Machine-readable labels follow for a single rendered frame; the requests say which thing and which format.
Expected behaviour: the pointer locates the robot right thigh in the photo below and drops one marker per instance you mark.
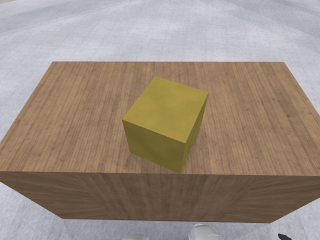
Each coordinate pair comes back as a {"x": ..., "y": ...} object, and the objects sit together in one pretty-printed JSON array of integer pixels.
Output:
[{"x": 203, "y": 232}]

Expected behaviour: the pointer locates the carton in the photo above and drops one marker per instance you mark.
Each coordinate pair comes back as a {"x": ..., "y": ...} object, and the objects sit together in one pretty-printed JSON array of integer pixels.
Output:
[{"x": 163, "y": 123}]

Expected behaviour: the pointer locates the pedestal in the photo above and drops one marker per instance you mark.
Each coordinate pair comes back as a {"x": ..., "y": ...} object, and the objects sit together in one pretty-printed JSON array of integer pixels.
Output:
[{"x": 255, "y": 159}]

